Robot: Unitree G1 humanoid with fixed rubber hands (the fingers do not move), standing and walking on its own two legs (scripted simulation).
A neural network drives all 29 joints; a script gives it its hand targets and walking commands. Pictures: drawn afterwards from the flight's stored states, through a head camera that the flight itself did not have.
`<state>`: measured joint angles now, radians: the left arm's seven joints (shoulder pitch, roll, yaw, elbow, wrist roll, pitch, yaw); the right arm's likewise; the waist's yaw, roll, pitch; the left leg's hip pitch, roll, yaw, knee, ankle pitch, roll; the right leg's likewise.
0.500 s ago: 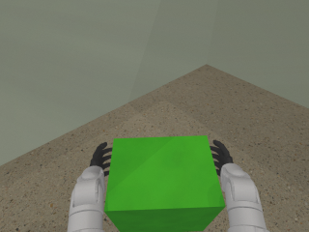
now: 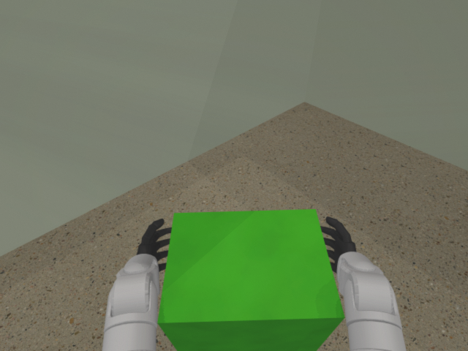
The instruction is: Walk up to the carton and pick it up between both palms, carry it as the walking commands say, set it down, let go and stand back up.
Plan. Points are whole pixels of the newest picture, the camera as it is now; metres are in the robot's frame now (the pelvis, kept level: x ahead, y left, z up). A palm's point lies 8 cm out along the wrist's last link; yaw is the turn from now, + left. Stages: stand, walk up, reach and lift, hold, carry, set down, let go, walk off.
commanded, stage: reach and lift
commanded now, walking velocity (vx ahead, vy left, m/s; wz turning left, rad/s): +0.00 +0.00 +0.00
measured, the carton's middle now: (246, 290) +0.26 +0.00 -0.03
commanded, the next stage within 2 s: hold in 0.48 s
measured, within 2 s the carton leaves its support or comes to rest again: neither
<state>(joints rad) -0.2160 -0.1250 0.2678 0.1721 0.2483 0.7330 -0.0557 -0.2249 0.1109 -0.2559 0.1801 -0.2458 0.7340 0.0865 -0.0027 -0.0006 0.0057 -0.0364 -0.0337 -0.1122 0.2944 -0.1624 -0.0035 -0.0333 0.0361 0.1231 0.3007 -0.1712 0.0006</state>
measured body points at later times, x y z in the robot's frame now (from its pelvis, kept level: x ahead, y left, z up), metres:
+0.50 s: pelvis +0.00 +0.00 +0.00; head -0.02 +0.00 +0.45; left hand +0.29 +0.17 +0.03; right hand +0.29 -0.17 +0.03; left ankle +0.01 +0.12 -0.75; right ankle +0.00 -0.12 -0.75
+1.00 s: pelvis +0.00 +0.00 +0.00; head -0.03 +0.00 +0.45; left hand +0.28 +0.18 +0.03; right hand +0.29 -0.17 +0.03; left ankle +0.01 +0.12 -0.75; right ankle +0.00 -0.12 -0.75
